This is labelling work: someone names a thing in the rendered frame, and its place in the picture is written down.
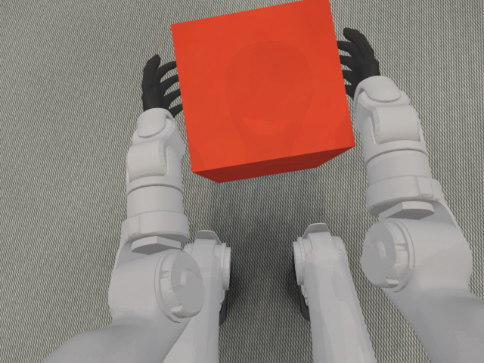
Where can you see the robot left hand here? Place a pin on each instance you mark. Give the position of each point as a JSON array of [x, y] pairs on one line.
[[154, 90]]

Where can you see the right robot forearm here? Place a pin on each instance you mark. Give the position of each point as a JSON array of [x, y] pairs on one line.
[[400, 184]]

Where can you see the left robot forearm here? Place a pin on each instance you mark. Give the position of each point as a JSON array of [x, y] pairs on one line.
[[155, 215]]

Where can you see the carton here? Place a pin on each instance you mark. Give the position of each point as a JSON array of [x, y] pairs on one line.
[[262, 91]]

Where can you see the robot right hand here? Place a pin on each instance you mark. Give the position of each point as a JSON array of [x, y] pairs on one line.
[[362, 63]]

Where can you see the robot right shin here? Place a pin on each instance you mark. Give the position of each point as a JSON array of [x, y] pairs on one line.
[[321, 227]]

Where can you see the right robot upper arm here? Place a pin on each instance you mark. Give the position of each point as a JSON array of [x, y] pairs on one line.
[[424, 267]]

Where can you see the left robot thigh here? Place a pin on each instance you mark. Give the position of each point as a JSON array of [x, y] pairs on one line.
[[199, 342]]

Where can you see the left robot upper arm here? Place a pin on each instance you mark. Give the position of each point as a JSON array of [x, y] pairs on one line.
[[151, 300]]

